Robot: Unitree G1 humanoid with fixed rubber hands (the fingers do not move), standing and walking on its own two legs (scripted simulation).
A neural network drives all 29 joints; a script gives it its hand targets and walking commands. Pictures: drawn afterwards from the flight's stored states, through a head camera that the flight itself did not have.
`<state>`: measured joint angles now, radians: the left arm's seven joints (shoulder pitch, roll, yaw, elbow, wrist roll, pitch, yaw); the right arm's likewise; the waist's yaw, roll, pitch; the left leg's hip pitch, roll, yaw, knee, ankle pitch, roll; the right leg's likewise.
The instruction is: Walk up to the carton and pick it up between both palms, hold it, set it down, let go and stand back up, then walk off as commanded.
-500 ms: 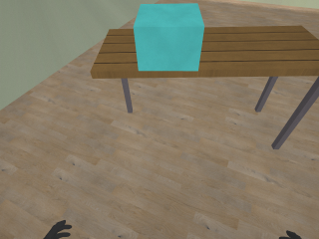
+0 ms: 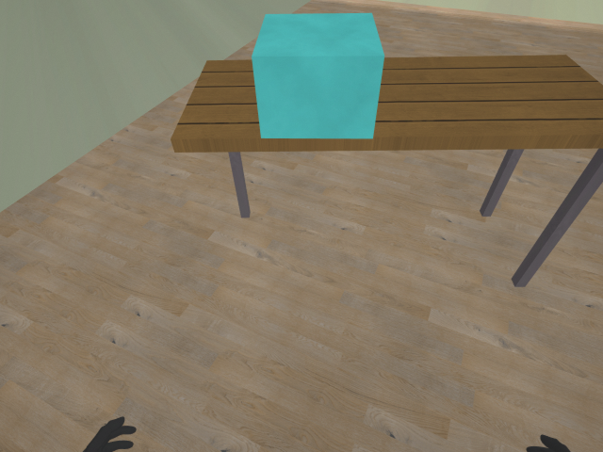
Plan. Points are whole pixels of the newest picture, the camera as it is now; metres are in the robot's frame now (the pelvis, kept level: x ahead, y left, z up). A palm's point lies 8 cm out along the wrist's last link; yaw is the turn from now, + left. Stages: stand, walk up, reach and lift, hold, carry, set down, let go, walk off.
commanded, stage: stand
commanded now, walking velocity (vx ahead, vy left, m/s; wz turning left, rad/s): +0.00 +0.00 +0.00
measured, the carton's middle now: (317, 74) +1.01 -0.02 +0.05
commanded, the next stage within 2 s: none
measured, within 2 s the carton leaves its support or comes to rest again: neither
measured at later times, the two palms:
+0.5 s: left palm out of the picture +0.13 +0.30 -0.08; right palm out of the picture +0.11 -0.32 -0.09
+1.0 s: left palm out of the picture +0.13 +0.30 -0.08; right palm out of the picture +0.11 -0.32 -0.09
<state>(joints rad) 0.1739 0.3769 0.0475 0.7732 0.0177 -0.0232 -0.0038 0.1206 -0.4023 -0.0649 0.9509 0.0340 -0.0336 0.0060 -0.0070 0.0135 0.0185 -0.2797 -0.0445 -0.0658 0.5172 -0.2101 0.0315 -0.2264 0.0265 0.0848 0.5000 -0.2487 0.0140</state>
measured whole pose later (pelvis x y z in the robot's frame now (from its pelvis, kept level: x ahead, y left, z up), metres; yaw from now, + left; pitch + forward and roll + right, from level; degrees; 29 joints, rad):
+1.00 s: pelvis +0.00 +0.00 +0.00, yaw +0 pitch -1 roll -1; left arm 0.17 0.38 0.05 0.78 0.02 -0.02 0.00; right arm 0.11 -0.40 -0.06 0.98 0.03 -0.03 0.01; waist -0.01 0.00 0.01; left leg -0.28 -0.04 -0.07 0.50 -0.20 0.03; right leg -0.23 0.02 0.08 0.48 -0.24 0.01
